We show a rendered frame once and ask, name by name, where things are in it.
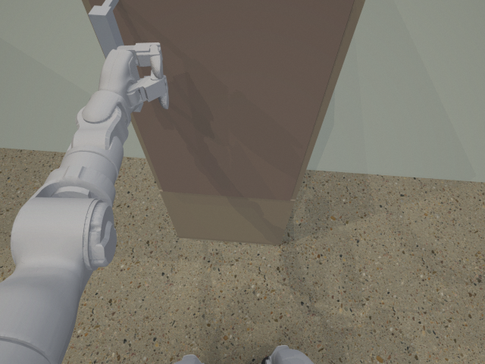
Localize left robot forearm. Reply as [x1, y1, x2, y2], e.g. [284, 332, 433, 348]
[10, 90, 131, 264]

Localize left robot hand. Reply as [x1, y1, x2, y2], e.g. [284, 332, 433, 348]
[98, 42, 169, 113]

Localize handle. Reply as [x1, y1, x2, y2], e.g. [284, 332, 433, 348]
[88, 0, 143, 112]

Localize robot left upper arm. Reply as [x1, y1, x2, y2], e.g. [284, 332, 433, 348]
[0, 197, 117, 364]

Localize right robot shin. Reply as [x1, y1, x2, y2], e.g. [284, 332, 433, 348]
[271, 345, 289, 356]

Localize robot right thigh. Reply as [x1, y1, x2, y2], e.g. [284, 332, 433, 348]
[265, 349, 314, 364]

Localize cupboard door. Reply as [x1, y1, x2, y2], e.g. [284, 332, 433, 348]
[89, 0, 354, 201]

